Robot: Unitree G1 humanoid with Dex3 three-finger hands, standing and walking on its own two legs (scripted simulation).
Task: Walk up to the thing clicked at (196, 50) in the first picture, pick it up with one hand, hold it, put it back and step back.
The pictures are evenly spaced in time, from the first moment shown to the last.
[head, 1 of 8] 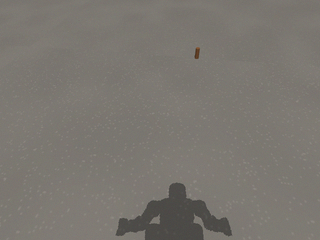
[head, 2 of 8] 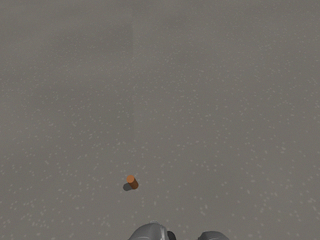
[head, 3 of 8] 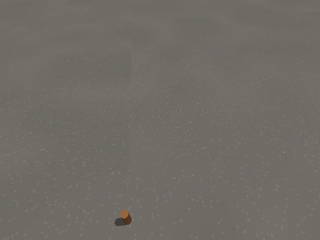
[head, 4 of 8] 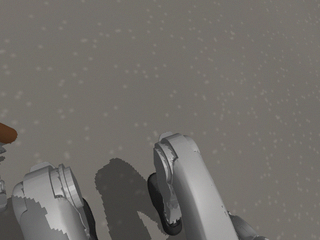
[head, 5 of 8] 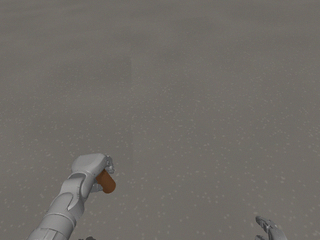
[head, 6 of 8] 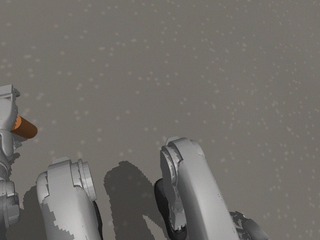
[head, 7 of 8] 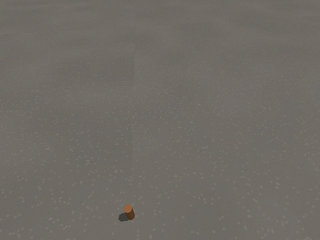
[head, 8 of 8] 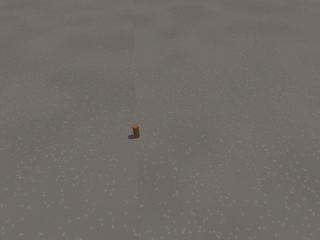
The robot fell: no
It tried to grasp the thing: yes
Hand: left
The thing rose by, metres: 0.64
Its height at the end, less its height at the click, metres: +0.00
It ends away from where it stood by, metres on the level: 0.01
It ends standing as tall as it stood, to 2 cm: yes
